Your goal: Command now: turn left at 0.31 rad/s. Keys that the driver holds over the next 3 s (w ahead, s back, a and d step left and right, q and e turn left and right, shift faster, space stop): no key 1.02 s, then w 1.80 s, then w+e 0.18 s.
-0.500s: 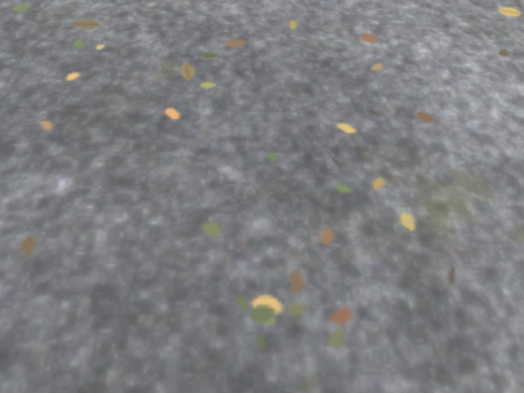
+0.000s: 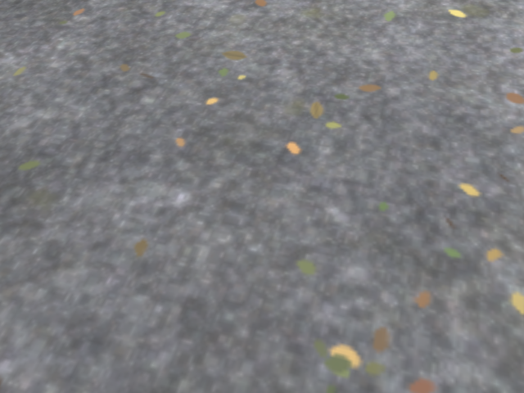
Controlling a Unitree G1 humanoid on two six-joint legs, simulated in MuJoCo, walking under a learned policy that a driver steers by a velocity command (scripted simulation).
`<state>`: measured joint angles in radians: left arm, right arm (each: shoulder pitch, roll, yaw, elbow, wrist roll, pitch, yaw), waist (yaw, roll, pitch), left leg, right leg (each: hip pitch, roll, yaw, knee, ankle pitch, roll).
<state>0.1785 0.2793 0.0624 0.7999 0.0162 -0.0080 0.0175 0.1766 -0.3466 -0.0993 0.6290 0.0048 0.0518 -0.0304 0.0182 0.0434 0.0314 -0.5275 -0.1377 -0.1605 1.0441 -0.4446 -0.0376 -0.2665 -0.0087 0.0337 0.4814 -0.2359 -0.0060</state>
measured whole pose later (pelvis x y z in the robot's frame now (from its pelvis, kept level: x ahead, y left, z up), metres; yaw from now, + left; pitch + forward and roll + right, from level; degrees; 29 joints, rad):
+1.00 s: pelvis +0.00 +0.03 +0.00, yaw +2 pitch -2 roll +0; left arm 0.19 0.25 0.03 1.07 0.00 0.00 0.04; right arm 0.22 -0.24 -0.03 0.94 -0.01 0.01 -0.03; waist 0.02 0.00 0.04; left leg -0.16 -0.03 -0.05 0.48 -0.29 0.01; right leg -0.19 -0.05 0.01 0.46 -0.25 0.05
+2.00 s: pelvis +0.41 +0.06 +0.01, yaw +1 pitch +0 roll +2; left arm 0.14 0.28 0.06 0.89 -0.01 -0.08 0.02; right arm 0.32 -0.24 -0.05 1.02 0.00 -0.10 0.02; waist -0.05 -0.04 0.02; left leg -0.08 -0.09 0.06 0.23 -0.16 0.08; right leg -0.67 -0.15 0.04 0.93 -0.12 -0.01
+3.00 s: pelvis +0.99 +0.07 +0.00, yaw -1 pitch +0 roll +1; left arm 0.25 0.27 0.07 0.94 -0.03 -0.06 0.01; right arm 0.23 -0.24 -0.06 0.98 -0.01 -0.11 0.02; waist -0.02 -0.05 0.03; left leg -0.20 -0.04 0.11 0.35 -0.16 0.06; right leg -0.57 -0.10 0.06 1.11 -0.27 -0.04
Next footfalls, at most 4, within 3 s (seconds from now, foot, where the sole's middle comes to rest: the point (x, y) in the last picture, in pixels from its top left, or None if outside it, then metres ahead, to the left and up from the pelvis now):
0.22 left None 0.02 0.15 -0.78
1.70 left None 0.43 0.14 -0.78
2.24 right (327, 294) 0.75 -0.09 -0.78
2.80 left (244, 210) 1.05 0.16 -0.78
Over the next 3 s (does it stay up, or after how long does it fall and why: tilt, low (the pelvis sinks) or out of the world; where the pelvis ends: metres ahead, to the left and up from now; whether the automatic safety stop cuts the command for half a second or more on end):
stays up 0.99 0.07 0.00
